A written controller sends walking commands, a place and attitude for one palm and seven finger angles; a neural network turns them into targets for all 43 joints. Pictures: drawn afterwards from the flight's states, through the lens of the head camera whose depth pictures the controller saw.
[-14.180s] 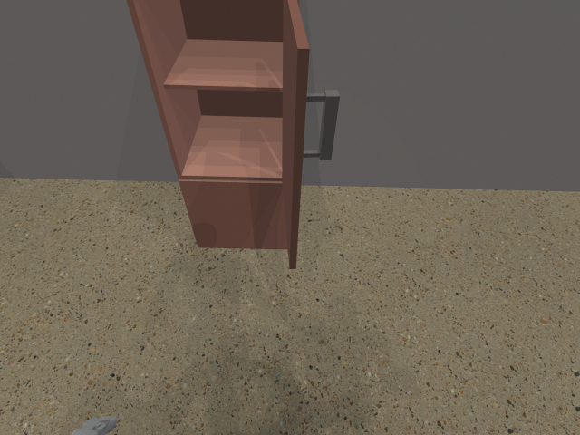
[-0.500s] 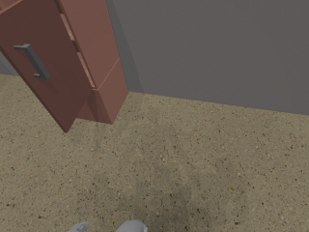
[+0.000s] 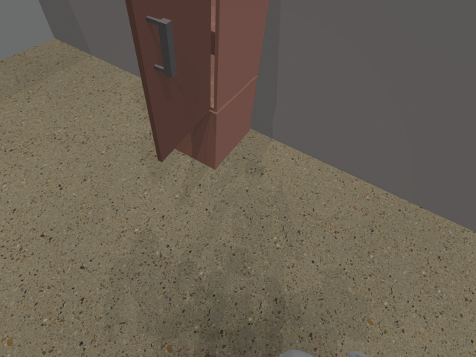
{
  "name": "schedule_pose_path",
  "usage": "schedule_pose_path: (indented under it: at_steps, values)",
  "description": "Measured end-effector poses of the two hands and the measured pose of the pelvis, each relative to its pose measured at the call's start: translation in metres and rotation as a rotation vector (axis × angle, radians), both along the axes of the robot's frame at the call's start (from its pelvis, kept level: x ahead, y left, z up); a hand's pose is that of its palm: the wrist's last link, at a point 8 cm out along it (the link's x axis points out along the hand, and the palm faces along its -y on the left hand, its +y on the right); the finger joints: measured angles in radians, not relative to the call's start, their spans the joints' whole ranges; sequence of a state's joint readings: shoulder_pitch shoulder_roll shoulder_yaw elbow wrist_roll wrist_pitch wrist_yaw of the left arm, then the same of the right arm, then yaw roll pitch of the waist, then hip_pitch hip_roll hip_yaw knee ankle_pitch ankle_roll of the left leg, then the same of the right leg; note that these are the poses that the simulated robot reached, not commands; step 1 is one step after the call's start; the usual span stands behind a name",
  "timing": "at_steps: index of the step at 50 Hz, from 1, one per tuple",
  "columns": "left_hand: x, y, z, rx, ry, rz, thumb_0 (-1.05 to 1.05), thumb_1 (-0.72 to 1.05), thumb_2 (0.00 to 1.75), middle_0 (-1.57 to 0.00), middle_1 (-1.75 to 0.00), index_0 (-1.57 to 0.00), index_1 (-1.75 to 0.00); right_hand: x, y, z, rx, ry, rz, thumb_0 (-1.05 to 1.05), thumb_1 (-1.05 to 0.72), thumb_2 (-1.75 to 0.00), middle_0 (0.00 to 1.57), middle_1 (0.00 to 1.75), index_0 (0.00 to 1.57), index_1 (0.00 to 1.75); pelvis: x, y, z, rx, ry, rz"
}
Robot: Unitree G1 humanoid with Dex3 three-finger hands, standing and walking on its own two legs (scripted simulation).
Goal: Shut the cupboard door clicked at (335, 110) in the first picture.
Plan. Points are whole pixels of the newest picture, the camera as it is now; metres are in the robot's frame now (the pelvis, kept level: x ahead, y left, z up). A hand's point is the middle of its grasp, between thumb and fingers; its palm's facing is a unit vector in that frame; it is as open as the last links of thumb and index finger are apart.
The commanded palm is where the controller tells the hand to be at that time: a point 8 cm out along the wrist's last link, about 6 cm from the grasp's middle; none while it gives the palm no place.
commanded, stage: take the last steps up to it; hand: left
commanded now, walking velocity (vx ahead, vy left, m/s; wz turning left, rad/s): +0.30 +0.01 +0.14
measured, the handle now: (161, 47) +0.79 +0.28 +0.08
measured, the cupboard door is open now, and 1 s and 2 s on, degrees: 95 95 95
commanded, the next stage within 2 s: come to a stop and stand still in 1.16 s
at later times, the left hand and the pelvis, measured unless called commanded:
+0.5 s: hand out of the picture +0.05 +0.14 -0.16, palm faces +0.14 -0.96 -0.23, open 7.2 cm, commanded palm none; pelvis +0.05 -0.04 +0.01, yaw +4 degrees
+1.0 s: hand (124, 344) +0.15 +0.23 -0.18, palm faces +0.17 -0.97 -0.16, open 7.4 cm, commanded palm none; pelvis +0.21 +0.06 +0.00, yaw +5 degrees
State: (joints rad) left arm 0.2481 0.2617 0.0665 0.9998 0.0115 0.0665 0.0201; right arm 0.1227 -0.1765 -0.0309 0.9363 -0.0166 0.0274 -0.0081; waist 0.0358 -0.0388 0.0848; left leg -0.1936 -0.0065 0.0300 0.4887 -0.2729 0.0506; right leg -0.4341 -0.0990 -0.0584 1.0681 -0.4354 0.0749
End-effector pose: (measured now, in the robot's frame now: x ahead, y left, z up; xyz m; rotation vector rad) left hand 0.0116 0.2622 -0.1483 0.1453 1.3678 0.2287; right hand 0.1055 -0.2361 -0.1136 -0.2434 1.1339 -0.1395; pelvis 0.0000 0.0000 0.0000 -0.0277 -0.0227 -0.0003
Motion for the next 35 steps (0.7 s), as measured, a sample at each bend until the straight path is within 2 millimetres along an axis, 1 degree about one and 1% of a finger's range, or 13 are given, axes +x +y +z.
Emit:
schedule_pose_path:
  at_steps: [4, 8, 12, 16, 18, 20, 21, 23, 25, 28, 32, 35]
  values:
    - [0.009, 0.001, 0.007, 0.001, -0.047, -0.005, 0.01, 0.91, 0.9, -0.2, -0.3, -0.2, -0.3, -0.014, 0.012, -0.003, 0.029, 0.014, -0.009, 0.0, -0.91, -0.89, 0.2, 0.3, 0.21, 0.3, -0.002, 0.004, 0.004, 0.003, -0.002, 0.012]
    - [0.022, -0.008, 0.012, -0.006, -0.081, -0.032, 0.01, 0.91, 0.9, -0.2, -0.3, -0.2, -0.3, -0.037, 0.006, -0.008, 0.036, 0.035, -0.048, 0.0, -0.92, -0.89, 0.2, 0.3, 0.21, 0.3, 0.0, 0.001, 0.005, 0.012, -0.002, 0.02]
    - [0.042, -0.025, 0.017, -0.016, -0.124, -0.063, 0.01, 0.91, 0.9, -0.2, -0.3, -0.2, -0.3, -0.072, -0.006, -0.018, 0.05, 0.116, -0.088, 0.0, -0.92, -0.89, 0.2, 0.3, 0.21, 0.3, 0.005, -0.007, 0.004, 0.023, -0.001, 0.03]
    - [0.063, -0.048, 0.019, -0.014, -0.18, -0.08, 0.01, 0.9, 0.9, -0.2, -0.3, -0.2, -0.3, -0.107, -0.02, -0.034, 0.074, 0.229, -0.125, 0.0, -0.91, -0.89, 0.2, 0.3, 0.21, 0.3, 0.015, -0.023, -0.002, 0.041, -0.004, 0.038]
    - [0.067, -0.058, 0.017, -0.007, -0.203, -0.07, 0.01, 0.9, 0.9, -0.2, -0.3, -0.2, -0.3, -0.119, -0.027, -0.044, 0.085, 0.286, -0.129, 0.0, -0.91, -0.89, 0.2, 0.3, 0.21, 0.3, 0.02, -0.031, -0.008, 0.04, -0.012, 0.051]
    - [0.061, -0.068, 0.018, -0.01, -0.204, -0.035, 0.0, 0.9, 0.9, -0.2, -0.3, -0.2, -0.3, -0.121, -0.032, -0.045, 0.093, 0.335, -0.115, 0.01, -0.91, -0.89, 0.2, 0.3, 0.2, 0.3, 0.027, -0.035, -0.006, 0.036, -0.017, 0.069]
    - [0.056, -0.069, 0.02, 0.0, -0.197, -0.006, 0.0, 0.91, 0.9, -0.2, -0.3, -0.2, -0.3, -0.118, -0.034, -0.043, 0.097, 0.347, -0.11, 0.01, -0.91, -0.89, 0.2, 0.3, 0.2, 0.3, 0.031, -0.037, -0.004, 0.038, -0.016, 0.07]
    - [0.042, -0.07, 0.023, 0.01, -0.151, 0.024, 0.0, 0.93, 0.9, -0.2, -0.3, -0.2, -0.3, -0.106, -0.038, -0.038, 0.102, 0.346, -0.108, 0.01, -0.91, -0.89, 0.2, 0.3, 0.2, 0.3, 0.04, -0.04, 0.002, 0.047, -0.015, 0.069]
    - [0.027, -0.072, 0.024, 0.007, -0.087, 0.042, 0.0, 0.93, 0.9, -0.2, -0.3, -0.2, -0.3, -0.089, -0.04, -0.034, 0.102, 0.325, -0.103, 0.01, -0.91, -0.89, 0.2, 0.3, 0.2, 0.3, 0.049, -0.04, 0.005, 0.048, -0.013, 0.074]
    - [0.007, -0.078, 0.024, -0.012, 0.004, 0.075, 0.0, 0.93, 0.9, -0.2, -0.3, -0.2, -0.3, -0.059, -0.038, -0.032, 0.1, 0.295, -0.085, 0.01, -0.91, -0.9, 0.19, 0.3, 0.2, 0.3, 0.064, -0.036, 0.007, 0.042, -0.009, 0.091]
    - [-0.014, -0.085, 0.021, -0.052, 0.104, 0.132, 0.0, 0.92, 0.9, -0.2, -0.3, -0.2, -0.3, -0.008, -0.025, -0.031, 0.097, 0.266, -0.035, 0.01, -0.91, -0.9, 0.19, 0.3, 0.2, 0.3, 0.086, -0.025, 0.006, 0.031, -0.001, 0.11]
    - [-0.023, -0.087, 0.018, -0.088, 0.172, 0.177, 0.0, 0.91, 0.9, -0.2, -0.3, -0.2, -0.3, 0.041, -0.007, -0.032, 0.094, 0.229, 0.019, 0.01, -0.91, -0.9, 0.19, 0.3, 0.2, 0.3, 0.106, -0.012, 0.003, 0.024, 0.008, 0.123]
